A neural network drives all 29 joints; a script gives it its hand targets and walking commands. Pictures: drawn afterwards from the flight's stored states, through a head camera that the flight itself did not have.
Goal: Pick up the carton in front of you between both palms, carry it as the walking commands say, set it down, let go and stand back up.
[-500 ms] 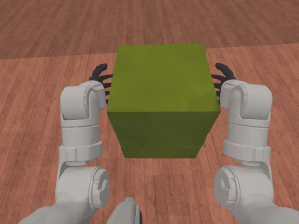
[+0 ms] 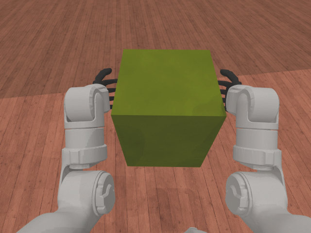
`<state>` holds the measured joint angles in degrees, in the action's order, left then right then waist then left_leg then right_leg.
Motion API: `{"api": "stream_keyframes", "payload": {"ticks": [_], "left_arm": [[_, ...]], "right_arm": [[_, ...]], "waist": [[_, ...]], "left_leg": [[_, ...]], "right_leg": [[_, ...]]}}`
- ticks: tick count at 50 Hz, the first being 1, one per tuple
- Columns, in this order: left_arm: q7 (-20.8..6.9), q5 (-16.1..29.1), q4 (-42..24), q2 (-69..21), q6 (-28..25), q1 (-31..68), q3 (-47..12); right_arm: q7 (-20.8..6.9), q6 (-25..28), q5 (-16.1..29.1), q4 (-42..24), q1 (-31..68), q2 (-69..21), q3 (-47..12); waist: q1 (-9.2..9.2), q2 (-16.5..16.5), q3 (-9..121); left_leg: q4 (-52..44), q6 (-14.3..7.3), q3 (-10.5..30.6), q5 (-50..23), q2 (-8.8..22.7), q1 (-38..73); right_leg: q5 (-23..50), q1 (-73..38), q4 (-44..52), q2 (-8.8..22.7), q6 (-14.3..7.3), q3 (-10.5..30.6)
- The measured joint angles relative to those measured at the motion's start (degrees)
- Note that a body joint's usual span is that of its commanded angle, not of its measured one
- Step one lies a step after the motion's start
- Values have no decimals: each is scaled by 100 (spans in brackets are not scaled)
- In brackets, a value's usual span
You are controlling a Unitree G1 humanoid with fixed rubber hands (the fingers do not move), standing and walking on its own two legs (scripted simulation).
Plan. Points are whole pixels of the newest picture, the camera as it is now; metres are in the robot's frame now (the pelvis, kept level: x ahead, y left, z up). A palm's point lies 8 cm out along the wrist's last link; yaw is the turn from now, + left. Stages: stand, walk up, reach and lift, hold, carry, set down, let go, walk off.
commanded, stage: carry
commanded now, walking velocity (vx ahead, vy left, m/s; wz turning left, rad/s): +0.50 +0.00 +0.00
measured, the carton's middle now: (165, 113) +0.39 +0.00 +0.10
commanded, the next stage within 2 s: none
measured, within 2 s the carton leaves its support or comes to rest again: neither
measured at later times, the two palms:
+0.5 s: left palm (112, 33) +0.67 +0.16 +0.19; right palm (204, 35) +0.65 -0.14 +0.19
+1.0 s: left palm out of the picture +0.93 +0.16 +0.23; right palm out of the picture +0.96 -0.14 +0.23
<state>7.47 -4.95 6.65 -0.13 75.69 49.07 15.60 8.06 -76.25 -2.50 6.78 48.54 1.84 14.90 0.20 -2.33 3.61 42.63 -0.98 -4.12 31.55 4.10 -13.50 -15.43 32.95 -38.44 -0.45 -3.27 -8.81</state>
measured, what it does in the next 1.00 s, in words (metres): climbs: left foot 0.03 m higher, then right foot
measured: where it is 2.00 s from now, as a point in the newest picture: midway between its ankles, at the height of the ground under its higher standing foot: (157, 99)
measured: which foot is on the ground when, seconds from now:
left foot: up 0.00-0.38, down 0.40-0.82, up 0.84-1.00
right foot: down 0.00-0.42, up 0.44-0.78, down 0.80-1.00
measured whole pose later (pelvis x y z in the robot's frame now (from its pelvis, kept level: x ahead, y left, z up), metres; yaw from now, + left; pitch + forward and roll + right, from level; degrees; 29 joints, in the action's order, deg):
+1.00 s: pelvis +0.58 -0.01 +0.08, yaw +0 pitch +4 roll +0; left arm 8.4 -2.7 8.0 0.3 75.8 45.1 12.7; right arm 7.2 -77.6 -4.4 9.2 47.5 1.4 15.5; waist -4.6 -0.8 1.7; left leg 75.6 -3.1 -1.1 23.4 1.1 -37.7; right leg -20.7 22.3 -32.5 -0.4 -3.1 -7.7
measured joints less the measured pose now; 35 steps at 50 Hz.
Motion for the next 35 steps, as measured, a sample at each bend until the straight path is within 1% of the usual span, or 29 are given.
{"api": "stream_keyframes", "payload": {"ticks": [2,3,4,5,7,10,12,16,17,19,20,21,22,23,24,25,26,27,29,31,35], "left_arm": [[-1,-45,272,-34,-52,-45,-118],[-1,-27,326,-30,-42,-112,-163],[2,17,329,-16,-25,-191,-205],[13,74,291,3,-4,-263,-238],[49,182,145,35,33,-345,-260],[102,279,-125,48,44,-326,-203],[120,296,-262,33,33,-260,-143],[122,266,-233,4,2,-122,-61],[122,254,-162,1,-2,-98,-57],[112,229,8,33,6,-70,-48],[93,221,87,80,9,-68,-38],[63,220,152,136,-12,-93,-15],[26,223,202,189,-34,-142,10],[4,225,246,212,-41,-180,29],[-1,213,260,210,-21,-203,43],[-1,188,241,193,13,-212,52],[-1,157,198,167,46,-211,56],[-1,128,125,140,75,-208,55],[-2,89,-89,92,117,-198,54],[5,63,-342,48,136,-184,56],[6,29,-665,2,153,-158,98]], "right_arm": [[-58,0,-23,221,-50,55,53],[-63,-29,-44,299,-61,51,68],[-62,-66,-73,340,-66,37,73],[-62,-102,-104,341,-69,17,72],[-63,-155,-154,243,-64,-27,77],[-63,-180,-199,-43,-32,-86,101],[-63,-185,-218,-236,-3,-113,129],[-64,-172,-232,-321,29,-122,180],[-65,-164,-226,-268,27,-114,191],[-70,-122,-225,-51,55,-108,184],[-70,-75,-233,101,85,-120,152],[-70,4,-255,243,98,-152,90],[-69,74,-291,359,83,-195,17],[-70,104,-308,403,24,-220,-49],[-68,105,-285,388,-60,-224,-107],[-58,93,-231,325,-151,-214,-155],[-40,74,-162,230,-234,-194,-191],[-18,56,-91,120,-295,-173,-211],[28,32,15,-115,-341,-151,-199],[75,28,69,-332,-314,-159,-153],[87,31,72,-514,-166,-189,-45]], "waist": [[-200,85,8],[-276,124,-14],[-339,145,-47],[-388,151,-88],[-457,157,-184],[-501,152,-289],[-501,144,-300],[-450,173,-150],[-421,200,-90],[-308,298,13],[-216,358,30],[-114,411,19],[23,397,-8],[133,364,-53],[219,337,-108],[292,322,-169],[349,315,-230],[391,312,-292],[444,303,-400],[462,300,-456],[422,281,-351]], "left_leg": [[1709,-50,320,-163,-197,-647],[2423,-93,375,-271,-289,-997],[2917,-133,378,-410,-341,-1328],[3196,-164,361,-550,-356,-1633],[3337,-200,317,-742,-328,-2173],[3067,-191,259,-906,-216,-2820],[2630,-148,208,-1014,-122,-3100],[1096,-124,52,-1368,-36,-3099],[688,-149,-31,-1394,-67,-2978],[-120,-244,-292,-1463,-246,-2547],[-372,-341,-403,-1735,-343,-2306],[-234,-401,-476,-1734,-389,-2226],[-86,-431,-486,-1539,-411,-2155],[-60,-445,-467,-1351,-424,-2040],[-129,-448,-444,-1226,-432,-1896],[-249,-440,-418,-1164,-437,-1743],[-397,-408,-396,-1157,-437,-1589],[-545,-391,-380,-1153,-437,-1436],[-796,-389,-350,-1108,-427,-1151],[-991,-375,-328,-1024,-418,-889],[-1296,-285,-285,-763,-403,-378]], "right_leg": [[-343,-183,-123,-8,-31,19],[-433,-323,-45,-8,-38,46],[-456,-477,83,-4,-13,70],[-467,-632,226,-4,2,87],[-509,-931,492,-1,2,111],[-624,-1328,790,1,25,142],[-730,-1587,964,2,54,164],[-1024,-2123,1250,49,199,234],[-1132,-2263,1282,87,252,254],[-1447,-2477,1095,235,351,303],[-1629,-2474,707,340,369,340],[-1567,-2273,3,453,369,407],[-1399,-1946,-921,402,364,604],[-1348,-1558,-1887,277,317,795],[-1287,-1159,-2722,168,254,896],[-1207,-779,-3318,100,199,920],[-1108,-431,-3652,73,157,907],[-1011,-120,-3779,76,129,882],[-906,402,-3685,117,101,826],[-854,792,-3308,190,116,771],[-462,1050,-1882,328,175,652]]}}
